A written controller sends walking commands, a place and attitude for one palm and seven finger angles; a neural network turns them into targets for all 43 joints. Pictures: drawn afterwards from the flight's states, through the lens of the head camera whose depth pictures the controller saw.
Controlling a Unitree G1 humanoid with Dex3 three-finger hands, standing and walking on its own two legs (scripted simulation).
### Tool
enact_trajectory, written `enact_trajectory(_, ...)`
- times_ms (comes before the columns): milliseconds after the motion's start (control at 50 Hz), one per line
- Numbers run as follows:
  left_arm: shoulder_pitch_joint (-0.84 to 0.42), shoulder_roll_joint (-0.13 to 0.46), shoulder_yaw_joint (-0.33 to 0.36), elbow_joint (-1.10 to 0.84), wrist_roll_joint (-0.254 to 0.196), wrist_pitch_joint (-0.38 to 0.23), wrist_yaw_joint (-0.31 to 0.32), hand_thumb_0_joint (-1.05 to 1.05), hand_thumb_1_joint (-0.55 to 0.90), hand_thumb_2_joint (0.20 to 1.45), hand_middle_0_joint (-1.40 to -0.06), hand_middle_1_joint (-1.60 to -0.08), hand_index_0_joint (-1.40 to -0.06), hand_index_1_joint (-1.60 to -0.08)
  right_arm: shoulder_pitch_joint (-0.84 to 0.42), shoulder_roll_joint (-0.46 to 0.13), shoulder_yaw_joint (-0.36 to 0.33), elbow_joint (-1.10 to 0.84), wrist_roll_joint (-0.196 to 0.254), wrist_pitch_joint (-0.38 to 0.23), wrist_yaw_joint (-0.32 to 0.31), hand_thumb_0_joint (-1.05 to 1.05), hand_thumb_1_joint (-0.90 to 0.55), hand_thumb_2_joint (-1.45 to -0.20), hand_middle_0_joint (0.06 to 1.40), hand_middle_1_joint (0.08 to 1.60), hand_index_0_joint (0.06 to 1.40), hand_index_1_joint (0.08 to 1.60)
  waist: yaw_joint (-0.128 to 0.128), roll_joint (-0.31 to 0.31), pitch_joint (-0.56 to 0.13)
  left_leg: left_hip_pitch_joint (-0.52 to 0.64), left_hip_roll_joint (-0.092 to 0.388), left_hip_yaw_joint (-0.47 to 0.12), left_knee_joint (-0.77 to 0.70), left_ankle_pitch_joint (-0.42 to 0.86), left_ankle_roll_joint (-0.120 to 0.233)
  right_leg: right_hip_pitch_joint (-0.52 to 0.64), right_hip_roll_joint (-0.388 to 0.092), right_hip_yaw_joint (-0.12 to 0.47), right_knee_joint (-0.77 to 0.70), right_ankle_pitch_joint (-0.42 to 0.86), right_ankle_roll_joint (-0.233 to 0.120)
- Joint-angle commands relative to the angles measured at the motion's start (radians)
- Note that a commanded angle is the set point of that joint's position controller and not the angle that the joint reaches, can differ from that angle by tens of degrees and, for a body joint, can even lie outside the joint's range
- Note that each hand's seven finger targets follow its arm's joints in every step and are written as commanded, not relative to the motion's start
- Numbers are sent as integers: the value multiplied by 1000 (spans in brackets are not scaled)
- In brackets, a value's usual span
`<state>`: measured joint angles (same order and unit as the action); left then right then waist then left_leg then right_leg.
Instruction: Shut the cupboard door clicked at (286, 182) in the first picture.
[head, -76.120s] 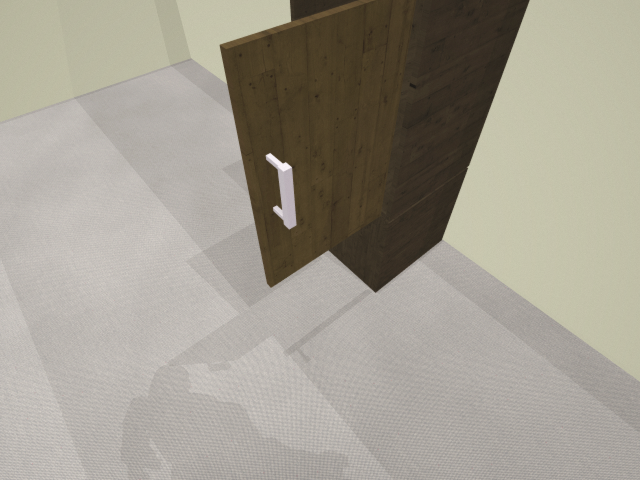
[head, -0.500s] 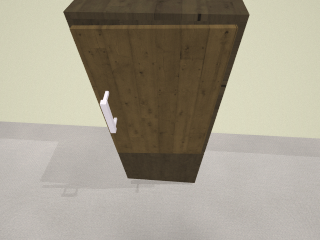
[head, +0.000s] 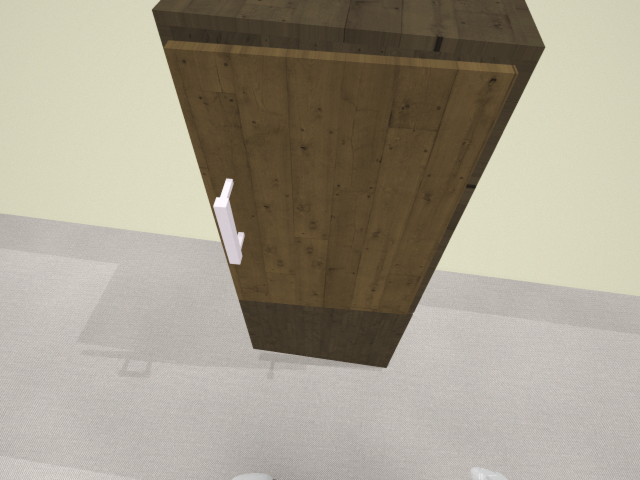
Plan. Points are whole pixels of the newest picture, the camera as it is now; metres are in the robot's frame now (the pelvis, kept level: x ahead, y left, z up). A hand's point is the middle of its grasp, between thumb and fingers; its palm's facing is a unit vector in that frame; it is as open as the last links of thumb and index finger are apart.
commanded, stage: come to a stop and stand still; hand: left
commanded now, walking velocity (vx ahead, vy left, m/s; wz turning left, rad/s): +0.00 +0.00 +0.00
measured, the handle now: (232, 224) +0.48 +0.18 -0.02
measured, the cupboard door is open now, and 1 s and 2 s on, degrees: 3 3 3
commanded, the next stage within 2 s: look again from close up in 0.36 s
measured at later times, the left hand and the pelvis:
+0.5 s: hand out of the picture +0.01 +0.17 -0.17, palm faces -0.03 -0.97 -0.23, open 7.4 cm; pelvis -0.02 -0.02 -0.01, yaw -1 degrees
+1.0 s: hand out of the picture +0.03 +0.17 -0.17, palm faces -0.02 -0.97 -0.23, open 7.4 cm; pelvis +0.01 -0.02 +0.00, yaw -1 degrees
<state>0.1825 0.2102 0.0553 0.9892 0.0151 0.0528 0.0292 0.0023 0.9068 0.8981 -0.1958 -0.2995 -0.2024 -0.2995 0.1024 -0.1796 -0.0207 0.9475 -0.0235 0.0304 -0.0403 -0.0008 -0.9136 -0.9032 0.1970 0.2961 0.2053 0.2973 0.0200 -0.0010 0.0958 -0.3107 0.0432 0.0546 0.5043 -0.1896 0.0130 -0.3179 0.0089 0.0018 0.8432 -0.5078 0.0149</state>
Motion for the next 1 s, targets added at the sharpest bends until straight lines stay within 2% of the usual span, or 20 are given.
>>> enact_trajectory(0, 167, 122, -6, -78, 10, -62, 26, 0, 900, 900, -200, -300, -200, -300, 53, -128, -55, -109, 21, -25, 29, 0, -900, -900, 200, 300, 200, 300, 10, -94, -213, -1, 83, -48, 186, 153, 36, 75, -120, 198, -430, 350, -42)
enact_trajectory(20, 134, 159, -2, -99, 16, -76, 28, 0, 900, 900, -200, -300, -200, -300, 69, -88, -41, -127, 12, -21, 39, 0, -900, -900, 200, 300, 200, 300, -18, -151, -145, -106, -6, 15, 273, -211, -7, 69, -248, 330, -455, 524, -117)
enact_trajectory(40, 129, 184, -18, -113, 23, -86, 25, 0, 900, 900, -200, -300, -200, -300, 87, -52, -37, -136, 11, -19, 46, 0, -900, -900, 200, 300, 200, 300, -36, -51, -164, -60, -40, -5, 318, -275, -18, 32, -263, 312, -432, 608, -165)
enact_trajectory(60, 88, 182, -12, -119, 22, -88, 24, 0, 900, 900, -200, -300, -200, -300, 117, -48, -36, -132, 9, -16, 48, 0, -900, -900, 200, 300, 200, 300, -65, 47, -192, -23, -43, 5, 250, -221, -19, 67, -213, 222, -368, 643, -160)
enact_trajectory(80, 64, 184, -5, -122, 16, -89, 24, 0, 900, 900, -200, -300, -200, -300, 135, -64, -37, -122, 13, -17, 47, 0, -900, -900, 200, 300, 200, 300, -74, -181, -178, -19, -40, -4, 205, -134, -8, 58, -165, 191, -321, 608, -134)
enact_trajectory(100, 43, 154, -11, -129, 10, -84, 27, 0, 900, 900, -200, -300, -200, -300, 148, -90, -39, -120, 14, -21, 42, 0, -900, -900, 200, 300, 200, 300, -70, -281, -135, 26, -24, -26, 151, -82, 4, -9, -152, 151, -322, 511, -112)
enact_trajectory(120, 53, 129, -18, -130, 12, -71, 27, 0, 900, 900, -200, -300, -200, -300, 160, -98, -40, -108, 14, -24, 40, 0, -900, -900, 200, 300, 200, 300, -67, -193, -92, 85, -13, -46, 111, -49, 7, -101, -130, 133, -330, 316, -90)
enact_trajectory(140, 68, 124, -18, -134, 14, -56, 24, 0, 900, 900, -200, -300, -200, -300, 162, -109, -41, -101, 9, -26, 40, 0, -900, -900, 200, 300, 200, 300, -61, -38, -32, 70, 16, -91, 62, -83, 17, -161, -88, 114, -328, 106, -72)
enact_trajectory(160, 75, 115, -18, -133, 13, -52, 25, 0, 900, 900, -200, -300, -200, -300, 151, -117, -37, -95, 1, -30, 39, 0, -900, -900, 200, 300, 200, 300, -52, 131, 38, -16, 49, -141, -17, -109, 38, -142, -42, 82, -306, 18, -56)
enact_trajectory(180, 104, 120, -20, -123, 6, -50, 22, 0, 900, 900, -200, -300, -200, -300, 135, -124, -32, -97, 1, -27, 38, 0, -900, -900, 200, 300, 200, 300, -33, 143, 58, -101, 64, -190, -75, -220, 53, -94, -21, 64, -310, -14, -48)
enact_trajectory(200, 137, 121, -21, -111, 6, -53, 19, 0, 900, 900, -200, -300, -200, -300, 121, -128, -32, -106, 2, -23, 37, 0, -900, -900, 200, 300, 200, 300, -16, 62, 61, -142, 50, -189, -83, -294, 49, -66, -24, 80, -339, -31, -52)
enact_trajectory(220, 149, 122, -23, -104, 8, -56, 16, 0, 900, 900, -200, -300, -200, -300, 125, -128, -31, -106, 2, -20, 38, 0, -900, -900, 200, 300, 200, 300, -16, -29, 57, -136, 22, -156, -54, -306, 35, -75, -46, 115, -382, -75, -62)
enact_trajectory(240, 147, 126, -22, -103, 8, -56, 14, 0, 900, 900, -200, -300, -200, -300, 145, -120, -30, -101, 1, -18, 38, 0, -900, -900, 200, 300, 200, 300, -22, -88, 42, -96, -3, -116, -11, -279, 22, -115, -76, 153, -430, -142, -75)
enact_trajectory(280, 113, 133, -21, -108, 7, -56, 11, 0, 900, 900, -200, -300, -200, -300, 199, -103, -23, -68, 0, -24, 38, 0, -900, -900, 200, 300, 200, 300, -46, -60, 10, 2, -11, -94, -1, -213, 12, -168, -91, 150, -444, -156, -79)
enact_trajectory(300, 108, 129, -18, -107, 6, -54, 10, 0, 900, 900, -200, -300, -200, -300, 218, -101, -22, -56, -3, -27, 37, 0, -900, -900, 200, 300, 200, 300, -49, -22, 7, 10, -1, -104, -25, -226, 13, -169, -81, 133, -429, -151, -74)
enact_trajectory(340, 130, 117, -21, -93, 4, -54, 9, 0, 900, 900, -200, -300, -200, -300, 226, -103, -20, -42, -3, -31, 35, 0, -900, -900, 200, 300, 200, 300, -34, 0, 6, -26, 17, -135, -74, -255, 21, -122, -61, 112, -411, -105, -64)
enact_trajectory(420, 151, 102, -24, -61, 2, -62, 7, 0, 900, 900, -200, -300, -200, -300, 237, -99, -14, -13, 1, -41, 30, 0, -900, -900, 200, 300, 200, 300, -25, -33, -7, -34, 18, -129, -81, -203, 15, -62, -70, 126, -430, -35, -68)
enact_trajectory(500, 148, 94, -27, -30, 0, -67, 6, 0, 900, 900, -200, -300, -200, -300, 251, -93, -9, 26, 4, -51, 26, 0, -900, -900, 200, 300, 200, 300, -25, 11, -20, 1, 35, -136, -106, -159, 15, -32, -67, 110, -428, 46, -63)
enact_trajectory(660, 147, 99, -32, 27, 0, -79, 4, 0, 900, 900, -200, -300, -200, -300, 237, -100, -7, 74, 12, -64, 19, 0, -900, -900, 200, 300, 200, 300, -22, 0, -50, 75, 45, -108, -85, 21, 13, 25, -80, 104, -440, 216, -56)
enact_trajectory(980, 97, 148, -28, 59, 5, -82, 0, 0, 900, 900, -200, -300, -200, -300, 105, -170, -15, 86, 13, -68, 16, 0, -900, -900, 200, 300, 200, 300, -17, -3, -66, 147, 60, -108, -86, 145, 19, 69, -94, 97, -441, 365, -40)
